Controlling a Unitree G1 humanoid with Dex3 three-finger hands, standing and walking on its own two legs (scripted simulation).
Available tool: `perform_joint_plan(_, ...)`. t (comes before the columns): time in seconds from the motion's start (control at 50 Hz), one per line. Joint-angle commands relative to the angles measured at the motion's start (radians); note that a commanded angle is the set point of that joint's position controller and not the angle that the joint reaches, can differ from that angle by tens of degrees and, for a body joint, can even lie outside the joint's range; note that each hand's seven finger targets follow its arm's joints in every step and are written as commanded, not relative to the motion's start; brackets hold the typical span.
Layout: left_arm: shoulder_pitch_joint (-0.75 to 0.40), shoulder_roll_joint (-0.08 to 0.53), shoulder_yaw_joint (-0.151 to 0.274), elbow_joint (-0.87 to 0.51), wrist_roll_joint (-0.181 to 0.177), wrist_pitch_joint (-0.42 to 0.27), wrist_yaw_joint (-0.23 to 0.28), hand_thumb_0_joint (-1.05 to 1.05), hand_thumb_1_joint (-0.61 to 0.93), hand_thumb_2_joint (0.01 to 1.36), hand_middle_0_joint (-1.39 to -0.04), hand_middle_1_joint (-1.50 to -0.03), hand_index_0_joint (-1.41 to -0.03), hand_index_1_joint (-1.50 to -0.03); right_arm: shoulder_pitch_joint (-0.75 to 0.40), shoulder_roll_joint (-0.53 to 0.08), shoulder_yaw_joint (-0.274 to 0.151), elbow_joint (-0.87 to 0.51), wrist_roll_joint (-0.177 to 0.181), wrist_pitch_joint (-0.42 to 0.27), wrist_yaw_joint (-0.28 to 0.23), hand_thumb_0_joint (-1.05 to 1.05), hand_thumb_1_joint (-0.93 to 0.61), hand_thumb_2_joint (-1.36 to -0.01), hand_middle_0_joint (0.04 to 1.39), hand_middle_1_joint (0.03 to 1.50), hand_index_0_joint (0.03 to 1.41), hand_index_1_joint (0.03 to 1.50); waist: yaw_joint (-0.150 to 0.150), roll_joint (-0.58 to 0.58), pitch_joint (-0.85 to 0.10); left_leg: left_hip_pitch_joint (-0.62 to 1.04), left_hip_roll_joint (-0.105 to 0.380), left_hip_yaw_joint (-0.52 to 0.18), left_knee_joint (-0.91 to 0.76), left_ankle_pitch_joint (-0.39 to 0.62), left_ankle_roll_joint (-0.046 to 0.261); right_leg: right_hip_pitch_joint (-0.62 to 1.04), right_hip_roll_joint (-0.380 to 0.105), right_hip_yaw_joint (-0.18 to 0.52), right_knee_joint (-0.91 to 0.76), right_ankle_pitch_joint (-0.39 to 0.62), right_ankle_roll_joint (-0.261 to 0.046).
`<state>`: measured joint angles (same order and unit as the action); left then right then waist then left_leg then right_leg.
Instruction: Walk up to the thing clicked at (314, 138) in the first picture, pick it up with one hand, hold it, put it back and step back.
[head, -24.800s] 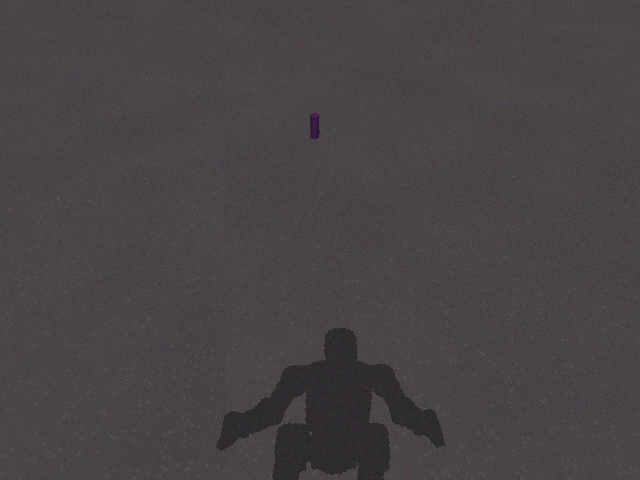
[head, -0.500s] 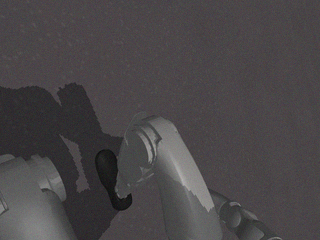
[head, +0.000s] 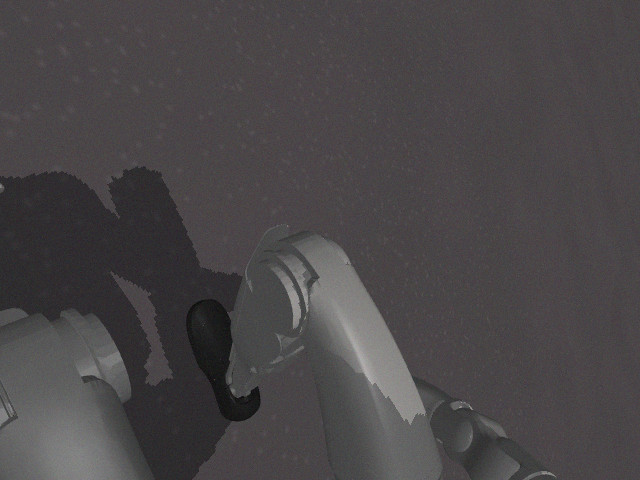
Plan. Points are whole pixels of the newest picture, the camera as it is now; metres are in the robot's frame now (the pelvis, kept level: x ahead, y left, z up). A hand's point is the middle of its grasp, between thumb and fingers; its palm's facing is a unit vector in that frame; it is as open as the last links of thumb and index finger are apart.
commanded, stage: withdraw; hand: left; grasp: from the side
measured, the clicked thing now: out of the picture +0.47 +0.22 -0.26
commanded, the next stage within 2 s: rise in 0.44 s
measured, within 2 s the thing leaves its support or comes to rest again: rests again in 0.56 s
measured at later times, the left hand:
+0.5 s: hand out of the picture +0.49 +0.30 -0.14, palm faces +0.22 -0.97 -0.08, open 16.5 cm
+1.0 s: hand out of the picture +0.42 +0.35 -0.04, palm faces +0.17 -0.89 -0.43, open 16.9 cm
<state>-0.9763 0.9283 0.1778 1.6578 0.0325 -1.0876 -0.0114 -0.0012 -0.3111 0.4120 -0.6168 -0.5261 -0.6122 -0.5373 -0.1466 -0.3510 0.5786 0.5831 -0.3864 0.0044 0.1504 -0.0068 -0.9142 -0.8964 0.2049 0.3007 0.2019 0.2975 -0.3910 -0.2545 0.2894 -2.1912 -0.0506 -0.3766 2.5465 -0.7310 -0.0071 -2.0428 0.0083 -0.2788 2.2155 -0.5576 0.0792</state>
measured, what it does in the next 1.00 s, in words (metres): stands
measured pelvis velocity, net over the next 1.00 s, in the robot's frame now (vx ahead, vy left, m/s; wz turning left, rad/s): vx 0.02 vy -0.01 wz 0.14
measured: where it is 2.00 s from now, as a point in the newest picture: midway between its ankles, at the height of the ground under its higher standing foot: (159, 439)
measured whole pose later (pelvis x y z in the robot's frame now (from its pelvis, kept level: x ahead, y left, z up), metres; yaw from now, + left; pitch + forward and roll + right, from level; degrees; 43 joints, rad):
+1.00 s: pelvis +0.02 -0.01 +0.05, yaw +8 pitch +34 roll -9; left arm -0.62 0.68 0.31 0.93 0.14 -0.31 -0.07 -0.01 -0.46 0.14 -0.10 -0.09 -0.10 -0.10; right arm 0.18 -0.27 0.13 0.57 -0.05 0.22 0.08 0.00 -0.91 -0.90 0.20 0.30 0.20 0.30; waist -0.18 0.02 -0.12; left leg -2.18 -0.01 -0.10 2.29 -0.72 0.03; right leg -2.14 -0.02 -0.06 2.15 -0.60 0.05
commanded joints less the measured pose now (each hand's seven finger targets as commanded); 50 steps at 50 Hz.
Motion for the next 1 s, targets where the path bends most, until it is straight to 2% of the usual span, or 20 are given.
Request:
perform_joint_plan(0.0,-0.276,-0.014,0.007,-0.139,-0.002,-0.070,0.006,0.000,-0.476,0.269,-0.432,-0.350,-0.421,-0.358,0.072,-0.396,-0.119,0.024,-0.001,0.023,-0.018,0.000,-0.908,-0.900,0.201,0.300,0.200,0.300,-0.195,0.611,-0.496,0.459,0.069,0.054,-0.352,0.149,-0.025,0.269,0.056,-0.081,-0.131,0.171,-0.078)
perform_joint_plan(0.08,-0.252,-0.010,0.031,-0.141,-0.022,-0.075,0.008,0.000,-0.481,0.225,-0.252,-0.220,-0.238,-0.231,0.069,-0.391,-0.116,0.023,-0.001,0.020,-0.018,0.000,-0.896,-0.900,0.201,0.300,0.200,0.300,-0.180,0.581,-0.527,0.450,0.067,0.062,-0.332,0.152,-0.019,0.298,0.059,-0.074,-0.138,0.179,-0.074)
perform_joint_plan(0.22,-0.235,0.103,0.091,-0.247,-0.021,-0.071,-0.018,0.000,-0.467,0.206,-0.199,-0.170,-0.184,-0.182,0.092,-0.384,-0.118,0.020,0.015,0.034,-0.028,0.000,-0.898,-0.902,0.202,0.300,0.200,0.300,-0.124,0.677,-0.582,0.489,0.080,0.083,-0.338,0.234,-0.026,0.326,0.051,-0.058,-0.114,0.214,-0.080)
perform_joint_plan(0.3,-0.231,0.251,0.228,-0.438,-0.039,-0.033,-0.037,0.000,-0.481,0.132,-0.160,-0.110,-0.145,-0.119,0.132,-0.380,-0.146,0.002,0.035,0.061,-0.037,0.000,-0.911,-0.904,0.201,0.300,0.200,0.300,-0.054,0.752,-0.731,0.517,0.087,0.115,-0.346,0.283,-0.024,0.403,0.047,-0.029,-0.104,0.241,-0.083)
perform_joint_plan(0.34,-0.185,0.268,0.272,-0.499,-0.035,0.012,-0.048,0.000,-0.492,0.098,-0.134,-0.076,-0.120,-0.085,0.141,-0.377,-0.175,-0.022,0.056,0.076,-0.040,0.000,-0.916,-0.905,0.201,0.300,0.200,0.300,-0.019,0.809,-0.791,0.554,0.092,0.119,-0.374,0.317,-0.032,0.392,0.039,-0.018,-0.090,0.243,-0.091)
perform_joint_plan(0.44,-0.097,0.087,0.172,-0.388,-0.046,0.140,-0.130,0.000,-0.475,0.176,-0.228,-0.169,-0.212,-0.181,0.182,-0.348,-0.211,-0.021,0.104,0.099,-0.060,0.000,-0.896,-0.901,0.201,0.301,0.200,0.301,-0.061,0.631,-0.660,0.384,0.089,0.137,-0.373,0.200,-0.004,0.316,0.039,-0.010,-0.118,0.180,-0.087)
perform_joint_plan(0.54,-0.220,0.012,0.088,-0.454,-0.060,0.198,-0.200,0.000,-0.521,0.097,-0.128,-0.105,-0.133,-0.098,0.226,-0.349,-0.263,-0.001,0.140,0.095,-0.064,0.000,-0.887,-0.913,0.196,0.304,0.199,0.304,-0.087,0.563,-0.628,0.366,0.081,0.123,-0.383,0.112,0.009,0.197,0.030,-0.013,-0.119,0.119,-0.091)
perform_joint_plan(0.56,-0.152,0.053,0.098,-0.284,0.067,0.283,-0.144,0.000,-0.593,0.086,-0.102,-0.047,-0.081,-0.063,0.271,-0.312,-0.302,0.019,0.161,0.112,-0.059,0.000,-0.953,-0.926,0.198,0.303,0.199,0.303,-0.019,0.615,-0.676,0.432,0.081,0.143,-0.428,0.129,-0.007,0.169,0.024,0.005,-0.128,0.093,-0.098)
perform_joint_plan(0.6,-0.259,0.028,0.081,-0.381,0.073,0.326,-0.128,0.000,-0.611,0.107,-0.102,-0.062,-0.077,-0.083,0.290,-0.308,-0.308,0.005,0.174,0.130,-0.059,0.000,-0.966,-0.930,0.197,0.303,0.199,0.303,-0.042,0.626,-0.715,0.470,0.087,0.137,-0.434,0.148,-0.012,0.145,0.022,0.004,-0.124,0.103,-0.099)
perform_joint_plan(0.62,-0.285,0.089,0.115,-0.427,0.087,0.343,-0.115,0.000,-0.611,0.113,-0.098,-0.060,-0.069,-0.085,0.299,-0.319,-0.322,-0.016,0.183,0.142,-0.059,0.000,-0.953,-0.927,0.197,0.303,0.199,0.303,-0.023,0.658,-0.762,0.492,0.085,0.139,-0.443,0.159,-0.014,0.149,0.017,0.011,-0.119,0.107,-0.100)
perform_joint_plan(0.66,-0.356,0.261,0.229,-0.645,0.119,0.391,-0.087,0.000,-0.611,0.108,-0.111,-0.060,-0.083,-0.085,0.318,-0.313,-0.363,-0.048,0.202,0.164,-0.064,0.000,-0.989,-0.938,0.198,0.303,0.199,0.303,0.078,0.846,-1.002,0.644,0.084,0.161,-0.480,0.263,-0.030,0.186,0.003,0.046,-0.089,0.148,-0.109)
perform_joint_plan(0.68,-0.288,0.273,0.258,-0.651,0.131,0.429,-0.079,0.000,-0.611,0.107,-0.117,-0.066,-0.090,-0.089,0.331,-0.299,-0.381,-0.064,0.213,0.177,-0.067,0.000,-1.006,-0.942,0.198,0.303,0.200,0.303,0.109,0.878,-1.053,0.676,0.084,0.175,-0.488,0.296,-0.031,0.189,0.007,0.062,-0.086,0.150,-0.112)
perform_joint_plan(0.7,-0.169,0.224,0.264,-0.576,0.137,0.469,-0.077,0.000,-0.611,0.115,-0.117,-0.068,-0.089,-0.093,0.328,-0.287,-0.393,-0.065,0.224,0.188,-0.066,0.000,-1.002,-0.942,0.198,0.303,0.200,0.303,0.123,0.853,-0.974,0.630,0.081,0.182,-0.506,0.284,-0.029,0.148,0.003,0.072,-0.084,0.132,-0.115)
perform_joint_plan(0.72,-0.177,0.175,0.233,-0.526,0.145,0.490,-0.076,0.000,-0.531,0.195,-0.113,-0.128,-0.113,-0.128,0.334,-0.276,-0.392,-0.054,0.229,0.193,-0.066,0.000,-0.922,-0.901,0.201,0.301,0.201,0.301,0.095,0.808,-0.891,0.569,0.080,0.185,-0.509,0.254,-0.026,0.117,0.006,0.074,-0.086,0.117,-0.117)
perform_joint_plan(0.74,-0.261,0.192,0.242,-0.630,0.147,0.493,-0.071,0.000,-0.451,0.137,-0.098,-0.106,-0.098,-0.107,0.352,-0.251,-0.389,-0.040,0.232,0.196,-0.068,0.000,-0.896,-0.901,0.201,0.301,0.201,0.301,0.094,0.799,-0.880,0.528,0.075,0.196,-0.506,0.228,-0.020,0.122,0.009,0.080,-0.095,0.110,-0.120)
perform_joint_plan(0.78,-0.184,0.241,0.300,-0.706,0.150,0.540,-0.056,0.000,-0.497,0.098,-0.076,-0.082,-0.076,-0.083,0.371,-0.239,-0.422,-0.054,0.254,0.207,-0.079,0.000,-0.896,-0.901,0.201,0.301,0.201,0.301,0.148,0.791,-0.952,0.536,0.068,0.228,-0.520,0.230,-0.012,0.175,0.006,0.106,-0.124,0.109,-0.117)
perform_joint_plan(0.82,-0.079,0.148,0.270,-0.735,0.143,0.599,-0.057,0.000,-0.427,0.144,-0.094,-0.103,-0.093,-0.103,0.384,-0.224,-0.467,-0.080,0.278,0.211,-0.085,0.000,-0.896,-0.901,0.201,0.301,0.201,0.301,0.180,0.747,-1.032,0.525,0.062,0.259,-0.551,0.180,-0.003,0.216,0.008,0.127,-0.155,0.079,-0.116)
perform_joint_plan(0.88,0.122,-0.116,0.138,-0.761,0.117,0.684,-0.070,0.000,-0.454,0.129,-0.091,-0.099,-0.091,-0.099,0.408,-0.199,-0.526,-0.082,0.312,0.204,-0.086,0.000,-0.896,-0.902,0.201,0.301,0.201,0.301,0.180,0.649,-1.026,0.525,0.056,0.262,-0.604,0.181,0.002,0.198,0.005,0.134,-0.202,0.077,-0.120)
perform_joint_plan(0.94,0.210,-0.160,0.111,-0.978,0.092,0.767,-0.055,0.000,-0.431,0.136,-0.083,-0.092,-0.083,-0.093,0.423,-0.182,-0.590,-0.101,0.357,0.199,-0.100,0.000,-0.896,-0.902,0.201,0.301,0.201,0.301,0.220,0.564,-1.104,0.566,0.053,0.271,-0.677,0.149,0.015,0.246,-0.002,0.162,-0.288,0.053,-0.123)
perform_joint_plan(0.98,0.262,-0.179,0.105,-1.085,0.076,0.814,-0.039,0.000,-0.467,0.110,-0.069,-0.077,-0.069,-0.078,0.435,-0.171,-0.615,-0.114,0.383,0.197,-0.112,0.000,-0.896,-0.902,0.201,0.301,0.201,0.301,0.219,0.472,-1.100,0.560,0.051,0.278,-0.711,0.120,0.029,0.315,-0.002,0.175,-0.357,0.040,-0.117)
